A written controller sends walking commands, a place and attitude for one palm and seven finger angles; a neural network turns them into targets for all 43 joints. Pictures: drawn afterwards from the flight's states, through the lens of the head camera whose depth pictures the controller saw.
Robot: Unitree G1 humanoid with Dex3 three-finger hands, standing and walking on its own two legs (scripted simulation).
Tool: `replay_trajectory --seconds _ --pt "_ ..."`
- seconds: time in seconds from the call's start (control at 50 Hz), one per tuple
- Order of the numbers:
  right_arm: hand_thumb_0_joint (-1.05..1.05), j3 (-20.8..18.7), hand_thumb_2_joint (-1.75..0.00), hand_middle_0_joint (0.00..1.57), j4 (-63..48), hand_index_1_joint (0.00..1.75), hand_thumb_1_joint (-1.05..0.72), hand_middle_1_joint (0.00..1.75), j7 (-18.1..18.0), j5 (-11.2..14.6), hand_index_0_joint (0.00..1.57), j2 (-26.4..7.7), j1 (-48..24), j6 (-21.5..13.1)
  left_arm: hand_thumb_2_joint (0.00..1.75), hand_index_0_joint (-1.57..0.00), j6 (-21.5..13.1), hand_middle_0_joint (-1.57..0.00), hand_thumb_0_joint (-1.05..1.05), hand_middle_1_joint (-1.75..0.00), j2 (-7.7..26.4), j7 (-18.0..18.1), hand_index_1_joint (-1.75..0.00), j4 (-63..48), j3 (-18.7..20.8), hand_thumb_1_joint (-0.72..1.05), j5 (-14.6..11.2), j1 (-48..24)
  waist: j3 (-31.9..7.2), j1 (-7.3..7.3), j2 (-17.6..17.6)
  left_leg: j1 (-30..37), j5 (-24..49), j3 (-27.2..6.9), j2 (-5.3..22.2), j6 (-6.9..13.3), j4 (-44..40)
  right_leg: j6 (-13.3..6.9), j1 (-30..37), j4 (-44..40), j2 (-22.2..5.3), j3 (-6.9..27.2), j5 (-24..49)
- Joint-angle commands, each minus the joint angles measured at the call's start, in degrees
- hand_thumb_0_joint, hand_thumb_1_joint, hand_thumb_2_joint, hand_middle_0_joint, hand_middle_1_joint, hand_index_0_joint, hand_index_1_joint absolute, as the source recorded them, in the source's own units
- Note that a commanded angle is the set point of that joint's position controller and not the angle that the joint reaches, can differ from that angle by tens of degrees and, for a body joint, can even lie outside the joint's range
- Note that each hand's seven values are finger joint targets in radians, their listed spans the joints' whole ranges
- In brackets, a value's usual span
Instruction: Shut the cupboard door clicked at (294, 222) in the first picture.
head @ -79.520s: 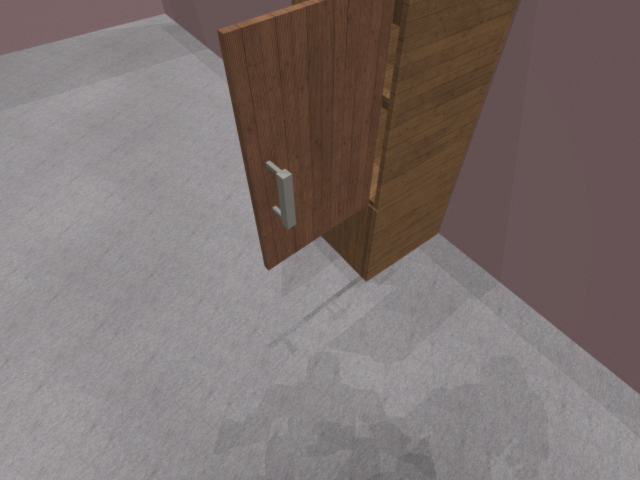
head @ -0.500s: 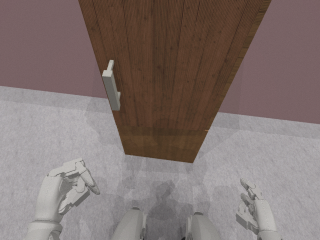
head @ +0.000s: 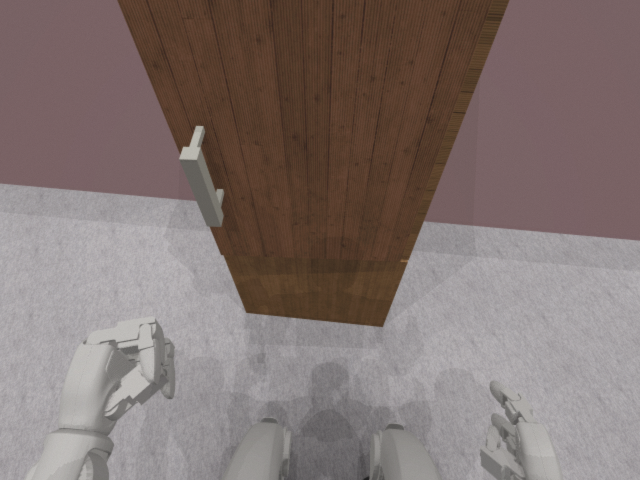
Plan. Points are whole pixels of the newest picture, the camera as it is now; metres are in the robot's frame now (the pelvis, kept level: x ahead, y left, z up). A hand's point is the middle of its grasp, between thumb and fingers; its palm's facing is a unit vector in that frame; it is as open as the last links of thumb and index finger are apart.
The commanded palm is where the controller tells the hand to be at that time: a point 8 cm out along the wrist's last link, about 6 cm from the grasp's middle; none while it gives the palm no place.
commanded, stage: raise the hand and make a fist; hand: left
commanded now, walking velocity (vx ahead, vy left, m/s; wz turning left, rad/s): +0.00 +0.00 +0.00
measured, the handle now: (207, 179) +0.50 +0.20 +0.04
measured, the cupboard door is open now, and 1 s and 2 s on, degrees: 4 4 4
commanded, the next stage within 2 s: bring the fist close to the handle in 0.24 s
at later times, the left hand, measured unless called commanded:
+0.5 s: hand (161, 367) +0.23 +0.19 +0.05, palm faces -0.01 -1.00 -0.05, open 3.1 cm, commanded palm +0.23 +0.24 +0.05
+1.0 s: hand (200, 289) +0.32 +0.17 +0.05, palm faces -0.02 -1.00 -0.03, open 3.1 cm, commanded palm +0.31 +0.22 +0.05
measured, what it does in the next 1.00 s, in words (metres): stands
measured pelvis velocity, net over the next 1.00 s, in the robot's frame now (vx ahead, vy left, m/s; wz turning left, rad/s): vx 0.00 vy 0.01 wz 0.00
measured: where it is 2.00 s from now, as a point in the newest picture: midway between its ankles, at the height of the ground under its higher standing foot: outside the picture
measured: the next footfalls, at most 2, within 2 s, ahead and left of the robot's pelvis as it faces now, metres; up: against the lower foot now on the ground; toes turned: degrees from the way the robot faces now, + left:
none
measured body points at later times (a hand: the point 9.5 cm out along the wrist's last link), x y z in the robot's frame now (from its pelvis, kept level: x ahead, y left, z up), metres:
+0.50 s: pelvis -0.01 +0.01 +0.00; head +0.08 +0.01 +0.44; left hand +0.23 +0.24 +0.05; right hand +0.19 -0.22 -0.08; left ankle +0.02 +0.13 -0.62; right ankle +0.03 -0.11 -0.62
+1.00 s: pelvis +0.00 +0.01 +0.01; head +0.09 +0.01 +0.45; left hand +0.32 +0.22 +0.05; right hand +0.15 -0.24 -0.09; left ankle +0.02 +0.13 -0.62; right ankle +0.03 -0.11 -0.62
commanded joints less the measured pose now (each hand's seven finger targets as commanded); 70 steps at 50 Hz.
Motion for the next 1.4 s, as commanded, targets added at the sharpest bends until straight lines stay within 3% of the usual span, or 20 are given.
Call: replay_trajectory --seconds 0.0,0.14,0.32,0.34,0.4,0.42,0.48,0.64,0.66,0.68,0.78,0.88,1.02,1.08,1.14,1.18,1.22,1.28,1.3,1.38 --pt "0.0 -2.84 -0.9 0.2 -9.14 0.3 -0.9 0.3 -0.28 0.02 0.2 -6.2 -2.09 -3.16 0.9 -1.3 -4.22 -1.3 0.0 -1.5 7.0 0.73 -1.5 -10.92 4.51 0.9 -1.29 -0.32 -13.63 0.16 -1.89 4.59 14.29 0.76 -2.1 1.85 -10.04 0.2 15.68 -12.35 0.89 4.98 10.77" --pt "0.0 -2.72 -0.9 0.2 -9.67 0.3 -0.9 0.3 -0.3 0.15 0.2 -6.66 -2.13 -2.92 0.9 -1.3 -5.09 -1.3 0.0 -1.5 6.72 0.84 -1.5 -10.35 3.64 0.9 -1.03 -1.32 -11.72 -0.18 -1.81 4.44 10.72 0.71 -2.17 1.93 -10.9 0.04 13.55 -13.47 1.04 4.84 5.01" --pt "0.0 -2.51 -0.9 0.2 -9.78 0.3 -0.9 0.3 -0.4 0.03 0.2 -6.88 -2.07 -2.91 0.9 -1.3 -4.85 -1.3 0.0 -1.5 6.5 0.45 -1.5 -11.03 3.35 0.9 -1.03 -1.21 -12.58 -0.22 0.1 6.41 11.18 -0.08 -2.1 1.85 -11.76 -0.23 11.8 -11.72 1.57 2.65 6.91" --pt "0.0 -2.24 -0.9 0.2 -9.87 0.3 -0.9 0.3 -0.35 -0.13 0.2 -6.98 -2.0 -3.17 0.9 -1.3 -4.96 -1.3 0.0 -1.5 5.86 0.37 -1.5 -12.25 1.75 0.9 -0.93 -4.45 -12.52 -1.08 0.58 6.46 10.8 -0.27 -2.15 1.92 -11.46 -0.13 11.02 -11.52 1.51 2.54 6.68" --pt "0.0 -2.14 -0.9 0.2 -8.78 0.3 -0.9 0.3 -0.72 -0.25 0.2 -7.49 -1.44 -3.46 0.9 -1.3 -4.73 -1.3 0.0 -1.5 7.35 0.94 -1.5 -9.99 2.8 0.9 -0.39 -9.56 -11.73 -1.79 -0.69 5.51 9.22 -0.64 -1.93 1.97 -10.81 -0.17 9.2 -11.6 1.63 2.71 4.82" --pt "0.0 -1.97 -0.9 0.2 -8.77 0.3 -0.9 0.3 -0.72 -0.32 0.2 -7.53 -1.57 -3.59 0.9 -1.3 -4.57 -1.3 0.0 -1.5 5.82 0.89 -1.5 -9.56 0.99 0.9 -0.09 -11.3 -11.63 -2.18 -0.61 5.71 8.5 -0.71 -1.99 2.05 -10.91 -0.12 8.55 -11.65 1.62 2.52 4.27" --pt "0.0 -2.04 -0.9 0.2 -8.45 0.3 -0.9 0.3 -0.69 -0.31 0.2 -7.74 -1.34 -3.78 0.9 -1.3 -3.52 -1.3 0.0 -1.5 6.56 1.3 -1.5 -8.9 1.51 0.9 0.23 -13.13 -14.51 -1.18 1.55 7.37 10.55 -0.72 -2.02 1.94 -11.41 -0.41 9.63 -10.98 1.58 2.24 6.77" --pt "0.0 -1.84 -0.9 0.2 -7.51 0.3 -0.9 0.3 0.08 -0.43 0.2 -7.58 -0.72 -2.24 0.9 -1.3 0.05 -1.3 0.0 -1.5 6.27 4.25 -1.5 -4.1 1.52 0.9 1.96 -20.74 -16.38 -1.24 0.18 9.17 13.89 -0.52 -1.86 1.7 -13.1 -0.11 12.56 -11.57 1.33 1.68 11.2" --pt "0.0 -1.89 -0.9 0.2 -7.53 0.3 -0.9 0.3 0.07 -0.44 0.2 -7.74 -0.33 -2.11 0.9 -1.3 -0.07 -1.3 0.0 -1.5 6.96 4.77 -1.5 -3.27 2.51 0.9 2.04 -20.49 -16.68 -0.97 -1.03 9.19 14.64 -0.93 -1.76 1.71 -13.5 -0.31 13.15 -11.34 1.58 1.36 11.52" --pt "0.0 -1.88 -0.9 0.2 -7.55 0.3 -0.9 0.3 0.26 -0.51 0.2 -7.43 -0.93 -1.99 0.9 -1.3 -0.36 -1.3 0.0 -1.5 5.32 4.9 -1.5 -3.61 1.0 0.9 2.27 -21.69 -17.79 -0.89 0.29 9.93 15.45 -0.46 -1.93 1.72 -13.38 -0.23 13.64 -11.26 1.3 1.63 12.78" --pt "0.0 -1.96 -0.9 0.2 -5.96 0.3 -0.9 0.3 0.59 -0.67 0.2 -7.68 -0.21 -1.1 0.9 -1.3 -1.65 -1.3 0.0 -1.5 5.62 6.04 -1.5 1.4 0.96 0.9 3.51 -28.25 -16.06 -1.97 -0.24 9.8 15.41 -0.33 -1.66 1.6 -13.68 -0.24 12.9 -11.76 1.22 1.79 13.23" --pt "0.0 -2.27 -0.9 0.2 -5.02 0.3 -0.9 0.3 0.97 -0.81 0.2 -7.69 0.31 -0.56 0.9 -1.3 -3.31 -1.3 0.0 -1.5 4.95 6.27 -1.5 3.71 0.32 0.9 3.84 -32.1 -19.03 -1.7 0.78 12.09 17.99 -0.09 -1.63 1.44 -14.04 -0.39 14.13 -11.53 1.05 1.84 15.96" --pt "0.0 -2.41 -0.9 0.2 -3.1 0.3 -0.9 0.3 1.11 -0.95 0.2 -7.78 1.07 0.67 0.9 -1.3 -4.18 -1.3 0.0 -1.5 4.31 7.7 -1.5 10.32 -0.41 0.9 5.28 -43.06 -18.26 -3.13 -0.2 11.99 16.89 0.11 -1.56 1.47 -14.11 -0.15 13.22 -12.11 0.85 2.12 15.62" --pt "0.0 -2.55 -0.9 0.2 -2.62 0.3 -0.9 0.3 1.25 -1.04 0.2 -7.82 1.43 1.09 0.9 -1.3 -4.59 -1.3 0.0 -1.5 4.39 8.39 -1.5 12.77 -0.06 0.9 5.74 -45.16 -20.29 -3.02 -0.22 13.09 18.06 0.13 -1.44 1.41 -14.1 -0.13 13.51 -11.93 0.9 2.19 16.71" --pt "0.0 -2.31 -0.9 0.2 -1.93 0.3 -0.9 0.3 1.3 -0.97 0.2 -7.8 1.47 1.79 0.9 -1.3 -4.75 -1.3 0.0 -1.5 5.56 8.9 -1.5 17.59 1.2 0.9 6.07 -50.22 -18.05 -3.47 -0.97 10.65 15.02 0.59 -1.67 1.52 -14.36 0.05 13.74 -12.97 0.86 2.84 14.55" --pt "0.0 -2.35 -0.9 0.2 -1.43 0.3 -0.9 0.3 1.09 -0.99 0.2 -7.85 1.9 2.08 0.9 -1.3 -5.19 -1.3 0.0 -1.5 7.31 9.42 -1.5 20.23 3.1 0.9 6.43 -52.94 -19.12 -3.36 -1.52 10.17 15.2 0.68 -1.66 1.58 -14.21 0.05 14.5 -12.88 0.88 3.24 14.99" --pt "0.0 -2.36 -0.9 0.2 -0.63 0.3 -0.9 0.3 1.18 -1.11 0.2 -7.79 2.5 2.3 0.9 -1.3 -5.62 -1.3 0.0 -1.5 6.46 9.49 -1.5 22.16 2.33 0.9 6.58 -57.12 -20.02 -4.43 -1.54 10.66 15.61 0.82 -1.6 1.67 -13.83 0.24 14.14 -12.98 0.8 3.3 15.98" --pt "0.0 -2.43 -0.9 0.2 0.0 0.3 -0.9 0.3 1.23 -1.15 0.2 -7.95 3.34 2.59 0.9 -1.3 -6.21 -1.3 0.0 -1.5 8.39 9.38 -1.5 26.1 4.33 0.9 6.73 -59.84 -21.47 -4.17 -1.22 10.25 16.77 0.99 -1.61 1.56 -13.63 0.16 15.17 -12.59 0.84 3.64 17.64" --pt "0.0 -2.48 -0.9 0.2 0.17 0.3 -0.9 0.3 1.34 -1.23 0.2 -7.87 3.7 2.67 0.9 -1.3 -6.49 -1.3 0.0 -1.5 7.07 9.16 -1.5 26.56 3.02 0.9 6.88 -61.84 -22.11 -4.85 -0.8 10.68 17.25 1.0 -1.62 1.61 -13.36 0.26 14.65 -12.41 0.83 3.57 18.33" --pt "0.0 -2.68 -0.9 0.2 0.04 0.3 -0.9 0.3 1.82 -1.14 0.2 -8.04 4.63 3.34 0.9 -1.3 -6.72 -1.3 0.0 -1.5 8.48 8.6 -1.5 30.31 5.25 0.9 6.69 -59.18 -23.32 -3.45 -1.06 9.98 18.99 1.63 -1.72 1.6 -13.76 0.13 17.28 -12.52 0.9 3.99 20.95"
